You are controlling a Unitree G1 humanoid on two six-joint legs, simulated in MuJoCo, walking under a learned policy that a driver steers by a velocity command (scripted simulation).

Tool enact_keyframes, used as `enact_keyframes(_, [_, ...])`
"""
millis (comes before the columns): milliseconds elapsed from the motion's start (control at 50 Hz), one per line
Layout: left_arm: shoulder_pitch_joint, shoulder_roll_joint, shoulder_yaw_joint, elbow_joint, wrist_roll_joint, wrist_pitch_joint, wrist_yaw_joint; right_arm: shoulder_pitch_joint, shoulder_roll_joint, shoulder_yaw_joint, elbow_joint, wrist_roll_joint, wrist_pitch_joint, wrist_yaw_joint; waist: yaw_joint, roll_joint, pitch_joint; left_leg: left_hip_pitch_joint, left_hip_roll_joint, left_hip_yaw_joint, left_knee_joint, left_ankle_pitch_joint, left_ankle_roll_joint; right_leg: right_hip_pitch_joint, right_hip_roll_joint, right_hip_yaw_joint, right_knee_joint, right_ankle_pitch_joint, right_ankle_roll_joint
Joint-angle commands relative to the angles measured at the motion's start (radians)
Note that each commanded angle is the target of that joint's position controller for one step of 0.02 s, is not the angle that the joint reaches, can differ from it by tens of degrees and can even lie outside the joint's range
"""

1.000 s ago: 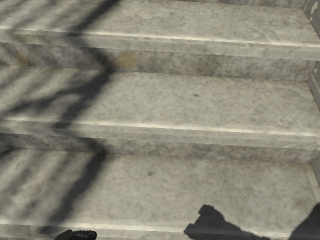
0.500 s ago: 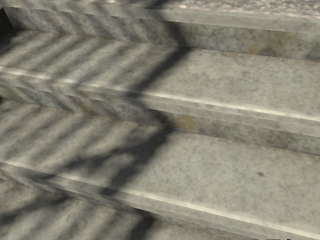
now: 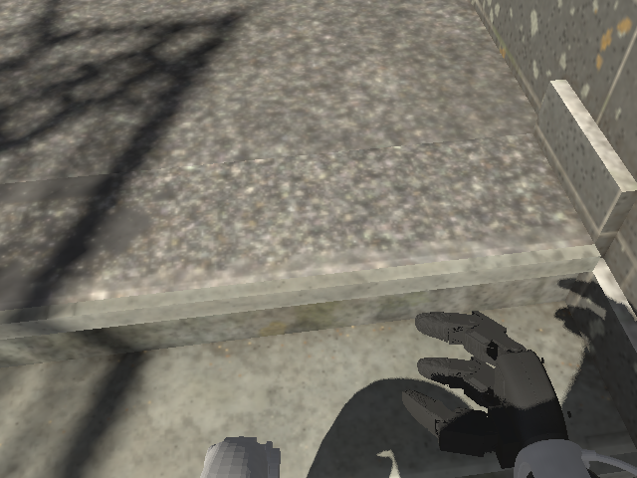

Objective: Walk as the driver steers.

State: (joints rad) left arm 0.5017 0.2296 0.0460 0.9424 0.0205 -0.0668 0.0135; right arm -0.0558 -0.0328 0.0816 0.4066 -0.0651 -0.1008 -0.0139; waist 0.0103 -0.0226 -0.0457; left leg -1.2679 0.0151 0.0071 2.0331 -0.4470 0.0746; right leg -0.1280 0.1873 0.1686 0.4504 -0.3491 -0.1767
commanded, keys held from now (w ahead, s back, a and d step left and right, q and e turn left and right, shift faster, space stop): w+q+shift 0.64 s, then w+shift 0.20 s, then w+e+shift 0.16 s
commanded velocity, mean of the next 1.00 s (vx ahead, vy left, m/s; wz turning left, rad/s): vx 1.00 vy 0.00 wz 0.46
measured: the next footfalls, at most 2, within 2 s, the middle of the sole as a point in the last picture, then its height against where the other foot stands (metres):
left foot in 0.12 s outside the picture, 0.16 m higher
right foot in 0.40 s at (403, 388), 0.16 m higher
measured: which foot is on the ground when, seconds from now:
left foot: up 0.00-0.10, down 0.12-0.42, up 0.44-0.80, down 0.82-1.00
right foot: down 0.00-0.10, up 0.12-0.38, down 0.40-0.82, up 0.84-1.00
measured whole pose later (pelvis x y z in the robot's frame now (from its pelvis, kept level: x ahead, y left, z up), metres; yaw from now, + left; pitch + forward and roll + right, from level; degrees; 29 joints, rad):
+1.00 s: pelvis +0.84 +0.20 +0.45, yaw +26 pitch +4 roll +4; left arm 0.20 0.19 0.03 0.61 0.03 -0.12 -0.02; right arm 0.35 -0.23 -0.07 0.88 -0.04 -0.07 -0.02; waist -0.02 -0.03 -0.12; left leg -0.39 -0.18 0.03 0.79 -0.48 0.11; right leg -0.61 0.06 0.05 1.74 -0.34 -0.10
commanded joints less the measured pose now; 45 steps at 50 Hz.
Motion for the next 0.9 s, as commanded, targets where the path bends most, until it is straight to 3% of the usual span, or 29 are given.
enact_keyframes(20, [-0.145, 0.071, 0.013, -0.122, -0.057, -0.044, 0.040, -0.036, -0.130, -0.015, -0.077, 0.053, 0.030, -0.018, -0.066, 0.040, 0.034, 0.834, -0.037, 0.246, -0.579, 0.040, -0.004, -0.565, -0.192, -0.004, -0.437, 1.177, -0.012])
enact_keyframes(40, [-0.118, 0.175, 0.037, -0.129, -0.082, -0.057, 0.048, 0.070, -0.154, -0.034, -0.030, 0.059, 0.025, -0.022, -0.108, 0.005, -0.141, 1.031, -0.099, 0.245, -0.614, 0.048, 0.007, -0.445, -0.239, -0.017, -0.305, 1.678, -0.016])
enact_keyframes(80, [-0.217, 0.321, 0.101, -0.191, -0.060, -0.096, 0.057, 0.334, -0.253, -0.090, 0.049, 0.087, 0.052, -0.025, -0.252, -0.102, -0.366, 1.020, -0.098, 0.151, -0.838, 0.029, 0.049, -0.033, -0.377, 0.024, 0.110, 2.330, 0.060])
enact_keyframes(100, [-0.315, 0.344, 0.124, -0.235, -0.062, -0.104, 0.043, 0.484, -0.352, -0.122, 0.119, 0.087, 0.034, -0.021, -0.365, 0.047, -0.437, 1.198, -0.093, 0.072, -1.153, 0.158, 0.127, -0.035, -0.285, -0.037, 0.557, 2.304, 0.155])
enact_keyframes(120, [-0.467, 0.229, 0.107, -0.297, -0.035, -0.116, 0.022, 0.558, -0.395, -0.160, 0.223, 0.100, 0.033, -0.009, -0.405, 0.172, -0.347, 1.262, -0.044, -0.074, -1.456, 0.383, 0.197, -0.189, -0.087, -0.051, 1.052, 1.129, 0.158])
enact_keyframes(140, [-0.313, 0.019, 0.059, -0.366, 0.034, -0.113, 0.011, 0.473, -0.394, -0.178, 0.311, 0.083, 0.039, -0.003, -0.150, 0.463, -0.291, 1.484, 0.195, -0.572, -1.440, 1.209, 0.351, -0.707, 0.063, 0.040, 1.521, 0.145, 0.229])
enact_keyframes(160, [-0.290, -0.062, 0.011, -0.427, 0.051, -0.101, 0.009, 0.441, -0.298, -0.163, 0.294, 0.056, 0.040, -0.003, -0.093, 0.171, -0.326, 1.497, 0.230, -0.804, -1.523, 0.734, 0.409, -0.927, -0.004, 0.053, 1.798, 0.087, 0.155])
enact_keyframes(180, [-0.393, -0.114, -0.023, -0.485, 0.064, -0.083, 0.003, 0.431, -0.228, -0.147, 0.345, 0.050, 0.023, -0.013, -0.062, 0.048, -0.155, 1.406, 0.225, -0.787, -1.587, 0.259, 0.368, -1.094, -0.081, 0.039, 1.900, 0.017, 0.119])
enact_keyframes(220, [-0.511, -0.205, -0.086, -0.555, 0.095, -0.044, 0.011, 0.478, -0.174, -0.129, 0.448, 0.043, -0.002, -0.010, -0.002, -0.056, 0.101, 1.188, 0.124, -0.469, -1.647, 0.165, 0.186, -1.256, -0.165, -0.033, 1.958, -0.131, 0.033])
enact_keyframes(280, [-0.700, -0.196, -0.121, -0.623, 0.052, -0.007, 0.012, 0.441, -0.147, -0.104, 0.489, 0.034, -0.028, 0.010, 0.029, -0.051, 0.266, 0.713, -0.007, -0.221, -1.849, 0.213, 0.125, -1.065, -0.194, -0.220, 1.562, -0.184, 0.066])
enact_keyframes(320, [-0.780, -0.153, -0.128, -0.725, 0.052, -0.015, 0.023, 0.476, -0.249, -0.139, 0.502, 0.060, -0.026, -0.003, 0.023, 0.053, 0.199, 0.670, 0.011, -0.232, -2.025, 0.412, 0.163, -0.852, -0.264, -0.249, 1.229, -0.310, 0.070])
enact_keyframes(340, [-0.698, -0.167, -0.143, -0.723, 0.017, -0.029, 0.028, 0.401, -0.304, -0.165, 0.456, 0.057, 0.001, -0.013, 0.084, 0.015, 0.104, 0.453, -0.033, -0.159, -2.078, 0.591, 0.162, -0.348, -0.253, -0.281, 0.850, -0.162, 0.083])
enact_keyframes(360, [-0.542, -0.100, -0.093, -0.599, -0.018, -0.038, 0.045, 0.484, -0.329, -0.166, 0.436, 0.091, -0.020, -0.010, 0.089, 0.000, -0.143, 0.493, -0.007, -0.203, -1.955, 1.399, 0.201, 0.054, -0.111, -0.374, 0.913, -0.136, 0.102])
enact_keyframes(400, [-0.008, 0.094, 0.012, -0.467, -0.012, -0.012, 0.073, 0.237, -0.543, -0.260, 0.334, 0.089, -0.053, 0.026, 0.403, 0.173, -0.416, 0.744, 0.021, -0.233, -1.269, 1.935, 0.112, 0.243, -0.188, -0.151, 0.603, -0.151, 0.089])
enact_keyframes(420, [0.038, 0.228, 0.057, -0.418, 0.019, -0.014, 0.071, 0.168, -0.415, -0.244, 0.300, 0.060, -0.090, 0.065, 0.381, -0.152, -0.478, 0.719, -0.115, -0.177, -0.805, 1.064, 0.045, 0.292, -0.343, 0.101, 0.340, -0.162, 0.066])
enact_keyframes(440, [-0.125, 0.264, 0.060, -0.420, 0.032, -0.032, 0.076, 0.246, -0.274, -0.223, 0.219, 0.059, -0.085, 0.069, 0.222, -0.469, -0.528, 0.477, -0.216, -0.229, -0.278, 0.366, -0.011, 0.285, -0.645, 0.716, -0.066, -0.042, -0.043])
enact_keyframes(480, [-0.335, 0.078, 0.026, -0.377, -0.035, -0.046, 0.049, 0.299, -0.203, -0.206, 0.205, -0.008, -0.017, 0.042, 0.039, -0.150, -0.226, 0.289, -0.081, -0.124, 0.031, 0.431, 0.023, 0.029, -0.614, 0.551, -0.002, -0.529, -0.030])
enact_keyframes(540, [-0.202, -0.055, -0.002, -0.124, 0.000, -0.054, 0.003, 0.224, -0.037, -0.123, 0.133, 0.002, 0.094, 0.045, -0.065, -0.008, 0.023, 0.032, -0.057, -0.143, 0.167, 0.264, 0.088, -0.087, -0.469, 0.092, 0.012, -0.234, 0.094])
enact_keyframes(580, [-0.180, -0.059, -0.010, -0.070, 0.004, -0.070, 0.003, 0.168, -0.024, -0.103, 0.093, 0.054, 0.135, 0.045, -0.083, -0.074, 0.128, -0.101, -0.057, -0.133, 0.215, 0.126, 0.069, -0.113, -0.494, -0.065, -0.127, -0.145, 0.123])
enact_keyframes(620, [-0.191, -0.023, -0.010, -0.035, 0.026, -0.110, -0.013, 0.078, -0.041, -0.099, 0.006, 0.049, 0.161, 0.014, -0.142, -0.085, 0.210, -0.170, -0.058, -0.150, 0.340, 0.009, 0.085, -0.153, -0.546, -0.156, -0.268, -0.063, 0.114])
enact_keyframes(680, [-0.168, 0.000, -0.012, 0.000, -0.019, -0.101, -0.022, -0.065, -0.058, -0.089, -0.029, 0.061, 0.171, 0.005, -0.175, 0.021, 0.316, -0.045, -0.067, -0.040, -0.058, 0.015, 0.121, -0.323, -0.413, -0.392, -0.423, 0.059, 0.145])
enact_keyframes(700, [-0.122, 0.051, -0.004, 0.003, -0.026, -0.090, -0.001, -0.056, -0.103, -0.088, -0.028, 0.076, 0.168, 0.027, -0.156, 0.002, 0.289, 0.121, -0.023, 0.063, -0.259, 0.070, 0.118, -0.342, -0.430, -0.433, -0.572, 0.162, 0.088])
enact_keyframes(720, [-0.164, 0.070, -0.008, -0.027, -0.047, -0.084, 0.017, 0.044, -0.132, -0.103, 0.031, 0.049, 0.158, 0.045, -0.184, 0.022, 0.166, 0.437, -0.065, 0.162, -0.343, 0.104, 0.133, -0.343, -0.373, -0.525, -0.559, 0.609, 0.075])
enact_keyframes(760, [-0.092, 0.291, 0.042, -0.102, -0.083, -0.093, 0.056, 0.157, -0.195, -0.123, 0.083, 0.051, 0.136, 0.071, -0.211, 0.014, -0.106, 0.871, -0.182, 0.234, -0.619, 0.086, 0.116, -0.149, -0.440, -0.474, -0.318, 1.676, 0.025])
enact_keyframes(800, [-0.140, 0.429, 0.094, -0.169, -0.084, -0.071, 0.031, 0.390, -0.277, -0.164, 0.142, 0.077, 0.136, 0.052, -0.318, -0.136, -0.309, 1.048, -0.260, 0.190, -0.862, -0.102, 0.080, 0.121, -0.481, -0.378, 0.170, 2.082, -0.002])
enact_keyframes(820, [-0.157, 0.368, 0.089, -0.187, -0.080, -0.066, 0.005, 0.409, -0.329, -0.190, 0.157, 0.069, 0.119, 0.055, -0.318, -0.155, -0.288, 1.094, -0.266, 0.023, -1.159, -0.124, 0.118, 0.119, -0.438, -0.341, 0.548, 1.770, -0.003])
enact_keyframes(840, [-0.139, 0.127, 0.050, -0.230, -0.023, -0.084, -0.048, 0.267, -0.410, -0.213, 0.177, 0.070, 0.104, 0.047, -0.152, 0.110, -0.235, 1.126, -0.095, -0.498, -1.356, -0.285, 0.229, -0.266, -0.225, -0.277, 1.032, 0.422, 0.055])
enact_keyframes(860, [-0.148, 0.071, 0.042, -0.324, 0.000, -0.115, -0.090, 0.261, -0.438, -0.217, 0.199, 0.044, 0.110, 0.038, -0.096, 0.180, -0.348, 1.234, 0.078, -1.021, -1.635, -0.327, 0.290, -0.544, -0.100, -0.072, 1.419, 0.196, 0.074])
enact_keyframes(900, [-0.268, -0.069, -0.018, -0.418, 0.012, -0.110, -0.058, 0.352, -0.368, -0.200, 0.332, 0.035, 0.055, 0.017, -0.071, 0.042, -0.157, 1.138, 0.133, -0.857, -1.644, -0.065, 0.260, -0.736, -0.140, 0.029, 1.577, 0.094, 0.041])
